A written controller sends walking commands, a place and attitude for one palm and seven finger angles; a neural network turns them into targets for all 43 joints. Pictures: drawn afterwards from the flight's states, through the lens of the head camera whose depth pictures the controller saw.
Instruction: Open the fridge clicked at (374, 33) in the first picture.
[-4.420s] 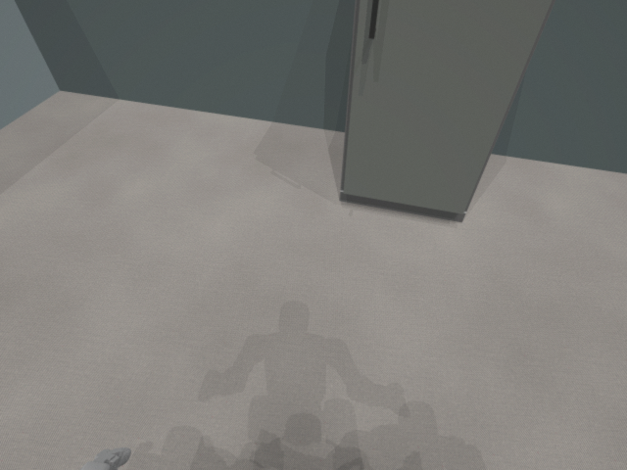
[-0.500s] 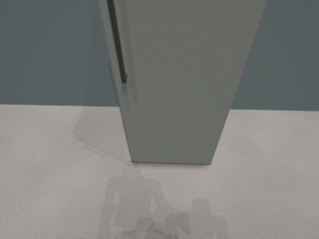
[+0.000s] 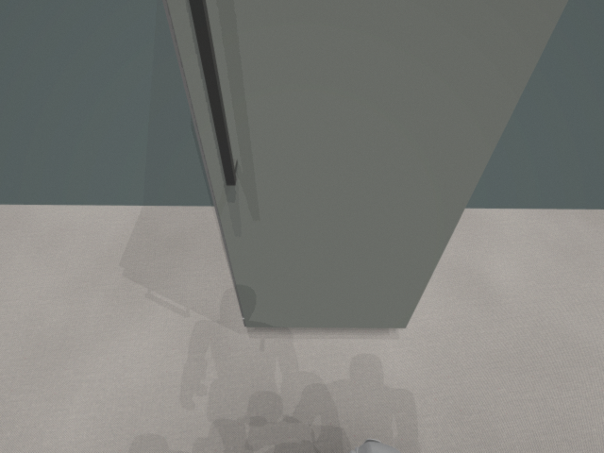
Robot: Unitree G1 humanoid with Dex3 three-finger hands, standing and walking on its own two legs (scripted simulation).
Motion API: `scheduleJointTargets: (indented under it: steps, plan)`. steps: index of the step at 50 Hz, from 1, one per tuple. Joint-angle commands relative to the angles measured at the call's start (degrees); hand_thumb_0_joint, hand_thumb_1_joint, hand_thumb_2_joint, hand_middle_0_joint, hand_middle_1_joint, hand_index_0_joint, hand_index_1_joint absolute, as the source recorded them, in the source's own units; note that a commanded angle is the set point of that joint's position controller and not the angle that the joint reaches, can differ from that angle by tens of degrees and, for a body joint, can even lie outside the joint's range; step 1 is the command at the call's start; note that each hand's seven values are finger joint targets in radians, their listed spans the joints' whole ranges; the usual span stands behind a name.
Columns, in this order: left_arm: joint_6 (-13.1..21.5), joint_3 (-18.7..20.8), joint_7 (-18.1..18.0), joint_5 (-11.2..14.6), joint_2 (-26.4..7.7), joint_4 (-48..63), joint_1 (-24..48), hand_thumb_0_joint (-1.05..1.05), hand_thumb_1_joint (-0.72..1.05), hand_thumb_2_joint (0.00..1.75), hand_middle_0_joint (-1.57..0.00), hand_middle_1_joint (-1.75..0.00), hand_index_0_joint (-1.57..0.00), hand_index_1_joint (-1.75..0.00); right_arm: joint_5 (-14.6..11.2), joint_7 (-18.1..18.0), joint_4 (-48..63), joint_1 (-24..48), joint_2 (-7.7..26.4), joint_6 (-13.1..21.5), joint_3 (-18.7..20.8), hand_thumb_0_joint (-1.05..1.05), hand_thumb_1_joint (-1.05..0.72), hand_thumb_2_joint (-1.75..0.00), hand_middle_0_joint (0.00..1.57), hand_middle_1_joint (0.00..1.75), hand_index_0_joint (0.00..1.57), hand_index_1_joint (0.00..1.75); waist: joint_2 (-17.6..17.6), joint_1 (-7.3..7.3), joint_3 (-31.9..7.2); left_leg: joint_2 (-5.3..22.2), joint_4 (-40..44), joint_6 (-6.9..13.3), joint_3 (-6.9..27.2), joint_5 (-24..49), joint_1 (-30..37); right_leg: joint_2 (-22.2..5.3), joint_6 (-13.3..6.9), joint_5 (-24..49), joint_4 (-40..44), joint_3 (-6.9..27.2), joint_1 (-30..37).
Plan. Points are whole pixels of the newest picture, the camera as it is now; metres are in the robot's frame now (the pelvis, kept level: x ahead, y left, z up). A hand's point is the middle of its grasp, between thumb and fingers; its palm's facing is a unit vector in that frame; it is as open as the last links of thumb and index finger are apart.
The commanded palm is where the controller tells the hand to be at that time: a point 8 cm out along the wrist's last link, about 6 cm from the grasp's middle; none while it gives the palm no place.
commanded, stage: take the last steps up to it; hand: left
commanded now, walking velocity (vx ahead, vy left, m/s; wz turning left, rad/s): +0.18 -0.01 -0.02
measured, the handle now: (209, 45) +0.57 +0.16 +0.26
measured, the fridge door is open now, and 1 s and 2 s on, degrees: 0 0 0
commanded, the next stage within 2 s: come to a stop and stand still in 0.08 s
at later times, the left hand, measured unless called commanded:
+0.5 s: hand out of the picture +0.11 +0.17 -0.19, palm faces +0.08 -0.98 -0.18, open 7.3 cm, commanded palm none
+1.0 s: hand out of the picture +0.05 +0.13 -0.17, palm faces +0.04 -0.98 -0.20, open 7.4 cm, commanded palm none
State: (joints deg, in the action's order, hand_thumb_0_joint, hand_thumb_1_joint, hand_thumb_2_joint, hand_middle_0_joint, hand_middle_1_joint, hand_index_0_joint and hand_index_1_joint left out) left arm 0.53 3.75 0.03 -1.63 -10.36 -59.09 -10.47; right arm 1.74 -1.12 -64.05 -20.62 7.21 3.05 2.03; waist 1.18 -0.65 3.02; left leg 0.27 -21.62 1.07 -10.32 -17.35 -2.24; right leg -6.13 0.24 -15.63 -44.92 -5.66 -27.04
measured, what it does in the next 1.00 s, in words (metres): steps on the spot: right foot, then left foot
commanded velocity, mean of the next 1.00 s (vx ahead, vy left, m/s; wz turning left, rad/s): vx -0.01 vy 0.01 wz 0.00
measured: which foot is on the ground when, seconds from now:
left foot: down 0.00-0.10, up 0.12-0.44, down 0.46-1.00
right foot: up 0.00-0.08, down 0.10-0.48, up 0.50-0.80, down 0.82-1.00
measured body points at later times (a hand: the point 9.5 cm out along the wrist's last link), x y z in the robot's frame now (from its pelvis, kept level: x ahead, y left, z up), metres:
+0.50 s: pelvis +0.09 +0.00 -0.01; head +0.11 +0.01 +0.44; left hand +0.11 +0.23 -0.17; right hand +0.15 -0.24 -0.16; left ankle +0.14 +0.11 -0.74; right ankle +0.12 -0.11 -0.74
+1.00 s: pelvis +0.05 -0.04 +0.00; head +0.03 -0.05 +0.45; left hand +0.05 +0.19 -0.15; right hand +0.06 -0.28 -0.16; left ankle +0.09 +0.11 -0.73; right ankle +0.02 -0.14 -0.74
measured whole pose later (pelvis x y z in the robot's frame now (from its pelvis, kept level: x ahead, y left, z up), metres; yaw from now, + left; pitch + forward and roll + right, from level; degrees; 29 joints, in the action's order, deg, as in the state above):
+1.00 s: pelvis +0.05 -0.04 +0.00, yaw -1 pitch -2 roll +0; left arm -0.1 1.1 -1.5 -1.2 -7.6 -62.9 -18.5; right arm 1.5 -0.5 -62.9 -15.4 11.3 -1.6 2.5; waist -1.4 0.2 -0.6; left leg 3.6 -31.4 -1.1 -2.7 -13.5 -16.0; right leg -0.2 -1.4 -16.3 -24.5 -3.5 -6.2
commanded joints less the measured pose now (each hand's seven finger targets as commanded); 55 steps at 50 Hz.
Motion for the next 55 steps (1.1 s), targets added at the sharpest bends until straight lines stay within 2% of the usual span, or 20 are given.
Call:
scheduleJointTargets:
  steps: [1,3,4,5,6,8,11,13,16,21,22,24,26,32,38,40,42,44,49,55]
  plan:
    - [0.7,-0.1,0.5,0.1,-0.5,2.4,-2.3,0.00,0.90,0.90,-0.20,-0.30,-0.20,-0.30,0.0,-0.3,1.9,-0.7,8.7,0.2,1.9,0.00,-0.90,-0.90,0.20,0.30,0.20,0.30,-5.8,1.36,4.8,15.9,5.7,7.8,9.2,14.9,-7.8,1.7,-0.7,2.7,8.3,-0.9,6.5]
    - [1.5,0.5,0.2,-0.1,-2.9,0.1,-9.4,0.00,0.90,0.90,-0.20,-0.30,-0.20,-0.30,-0.4,-0.2,1.4,-0.9,8.0,0.0,1.6,0.00,-0.90,-0.90,0.20,0.30,0.20,0.30,-1.1,4.68,1.1,11.9,-5.6,5.0,5.9,14.6,-11.0,3.3,-1.2,6.5,15.4,-1.5,19.1]
    - [2.4,1.2,-0.2,-0.5,-6.8,-1.4,-14.6,0.00,0.90,0.90,-0.20,-0.30,-0.20,-0.30,-0.9,0.2,1.8,-1.7,6.2,0.2,1.3,0.00,-0.90,-0.90,0.20,0.30,0.20,0.30,7.7,6.63,-2.8,7.5,-18.9,2.5,2.5,9.4,-17.6,-3.8,-3.8,8.5,18.8,7.8,28.2]
    - [2.7,2.3,-0.6,-0.1,-12.0,-2.1,-18.6,0.00,0.90,0.90,-0.20,-0.30,-0.20,-0.30,-1.3,0.5,3.2,-3.6,3.5,0.2,0.8,0.00,-0.90,-0.90,0.20,0.30,0.20,0.30,20.2,6.42,-6.6,0.8,-35.0,0.0,0.2,-13.8,-27.1,-17.4,-9.9,14.7,26.1,26.4,34.5]
    - [2.5,2.0,-1.0,0.7,-11.8,-1.6,-18.7,0.00,0.90,0.90,-0.20,-0.30,-0.20,-0.30,-1.2,0.2,4.1,-1.1,5.7,-0.5,1.2,0.00,-0.90,-0.90,0.20,0.30,0.20,0.30,13.3,6.92,-6.6,1.9,-43.1,0.4,6.6,-18.2,-28.1,-19.4,-13.4,12.7,29.7,28.5,31.1]
    - [2.5,1.5,-1.3,0.8,-9.0,0.4,-9.9,0.00,0.90,0.90,-0.20,-0.30,-0.20,-0.30,-0.9,0.6,3.6,1.7,4.8,-0.9,1.4,0.00,-0.90,-0.90,0.20,0.30,0.20,0.30,9.4,4.40,-1.4,5.1,-47.6,0.4,9.3,-10.0,-29.4,-16.2,-12.2,0.5,32.7,24.3,21.0]
    - [2.7,-0.4,-1.9,0.5,-4.1,2.1,-3.1,0.00,0.90,0.90,-0.20,-0.30,-0.20,-0.30,-0.8,0.4,1.9,-1.1,2.3,-2.3,0.5,0.00,-0.90,-0.90,0.20,0.30,0.20,0.30,2.6,-0.49,-0.5,6.4,-39.1,-1.7,9.7,-3.7,-21.7,-11.5,-9.2,20.6,31.2,10.0,11.7]
    - [2.3,-1.0,-2.1,0.2,-4.1,1.8,-2.4,0.00,0.90,0.90,-0.20,-0.30,-0.20,-0.30,-1.2,0.1,1.1,-2.1,0.8,-3.3,-0.2,0.00,-0.90,-0.90,0.20,0.30,0.20,0.30,3.6,-1.04,-1.8,5.2,-29.6,-2.9,8.1,-3.9,-16.3,-9.3,-8.8,29.4,29.3,5.8,10.1]
    - [1.4,-0.2,-2.5,0.1,-6.3,1.2,-4.3,0.00,0.90,0.90,-0.20,-0.30,-0.20,-0.30,-1.6,0.0,2.3,0.5,1.3,-3.8,-0.1,0.00,-0.90,-0.90,0.20,0.30,0.20,0.30,2.8,0.69,-4.4,3.4,-21.8,-3.4,6.8,-3.3,-16.1,-9.6,-10.1,35.1,25.6,6.8,15.2]
    - [-0.5,0.6,-2.6,0.6,-7.3,0.9,-3.4,0.00,0.90,0.90,-0.20,-0.30,-0.20,-0.30,-1.3,-0.3,3.4,1.2,4.5,-4.2,0.9,0.00,-0.90,-0.90,0.20,0.30,0.20,0.30,6.1,-0.41,-3.3,3.6,-7.8,-3.1,6.9,8.2,-8.5,-8.5,-7.1,24.6,20.7,6.9,11.7]
    - [-1.0,0.4,-2.4,0.8,-6.1,1.1,-3.9,0.00,0.90,0.90,-0.20,-0.30,-0.20,-0.30,-1.2,-0.4,3.7,1.5,5.9,-3.8,1.1,0.00,-0.90,-0.90,0.20,0.30,0.20,0.30,2.3,-0.14,-3.3,6.0,-5.4,-1.9,9.1,16.9,-5.4,-5.7,-4.7,19.0,18.1,5.4,8.9]
    - [-1.7,-0.3,-2.3,1.0,-2.6,1.6,-6.2,0.00,0.90,0.90,-0.20,-0.30,-0.20,-0.30,-0.7,-0.7,5.9,4.1,10.8,-3.2,1.6,0.00,-0.90,-0.90,0.20,0.30,0.20,0.30,-11.5,1.47,-2.5,18.2,2.5,5.0,19.8,30.8,-11.3,1.9,0.3,-1.6,10.4,0.0,11.0]
    - [-2.4,-0.5,-2.4,0.8,-2.7,0.8,-5.9,0.00,0.90,0.90,-0.20,-0.30,-0.20,-0.30,-0.5,-1.4,6.5,8.2,10.2,-3.0,1.4,0.00,-0.90,-0.90,0.20,0.30,0.20,0.30,-14.5,1.28,-1.2,19.2,7.8,8.8,21.9,25.3,-14.1,3.4,0.7,-14.2,-1.2,3.0,10.3]
    - [-2.6,-0.6,-1.6,0.4,-2.5,0.1,-6.6,0.00,0.90,0.90,-0.20,-0.30,-0.20,-0.30,-0.5,-1.7,7.1,9.0,11.3,-3.1,2.1,0.00,-0.90,-0.90,0.20,0.30,0.20,0.30,-9.0,0.23,-5.6,17.2,4.7,9.3,18.7,23.4,-5.3,3.4,1.3,-12.7,-3.6,4.9,5.8]
    - [-2.3,-0.9,-1.4,0.6,-1.5,-0.9,-9.5,0.00,0.90,0.90,-0.20,-0.30,-0.20,-0.30,-0.5,-0.9,6.0,8.3,12.2,-3.8,3.0,0.00,-0.90,-0.90,0.20,0.30,0.20,0.30,-9.2,0.19,-7.0,15.0,4.8,6.4,18.2,9.6,-6.7,4.5,0.9,-6.8,14.0,2.2,14.2]
    - [-1.4,-0.9,-1.6,0.3,-2.8,-2.4,-12.5,0.00,0.90,0.90,-0.20,-0.30,-0.20,-0.30,-0.9,-0.5,6.1,8.7,9.5,-3.9,2.6,0.00,-0.90,-0.90,0.20,0.30,0.20,0.30,-3.6,1.35,-5.0,9.6,0.8,1.7,13.2,2.6,-12.9,2.5,-0.1,0.4,27.5,4.4,21.3]
    - [-0.7,-1.0,-1.9,0.4,-7.4,-1.8,-9.3,0.00,0.90,0.90,-0.20,-0.30,-0.20,-0.30,-1.2,0.3,7.3,10.7,4.5,-4.2,0.8,0.00,-0.90,-0.90,0.20,0.30,0.20,0.30,8.9,0.57,1.0,3.3,-6.3,-2.5,7.1,-2.5,-16.4,-8.8,-5.0,-13.6,36.3,16.8,12.2]
    - [-0.1,-0.9,-2.1,0.3,-7.3,-0.3,-5.2,0.00,0.90,0.90,-0.20,-0.30,-0.20,-0.30,-0.3,0.8,6.4,10.1,5.0,-4.5,1.1,0.00,-0.90,-0.90,0.20,0.30,0.20,0.30,13.1,0.47,5.0,3.9,-10.8,-2.3,7.7,-1.0,-14.3,-8.2,-5.6,-20.8,39.6,17.8,4.4]
    - [0.7,-1.1,-1.9,0.7,-6.2,-1.1,-7.3,0.00,0.90,0.90,-0.20,-0.30,-0.20,-0.30,-0.6,0.7,3.1,4.8,5.4,-3.2,0.2,0.00,-0.90,-0.90,0.20,0.30,0.20,0.30,3.3,0.63,6.2,3.5,-9.4,-2.1,7.7,4.7,-14.4,-7.0,-5.7,-5.3,33.9,13.9,10.6]
    - [0.8,-1.0,-2.2,1.2,-4.5,-2.7,-9.5,0.00,0.90,0.90,-0.20,-0.30,-0.20,-0.30,-0.7,-0.5,1.7,1.9,6.5,-2.5,-0.5,0.00,-0.90,-0.90,0.20,0.30,0.20,0.30,1.6,1.25,1.9,5.5,-4.1,-1.9,9.1,14.8,-8.8,-4.6,-4.1,14.3,26.3,10.0,15.6]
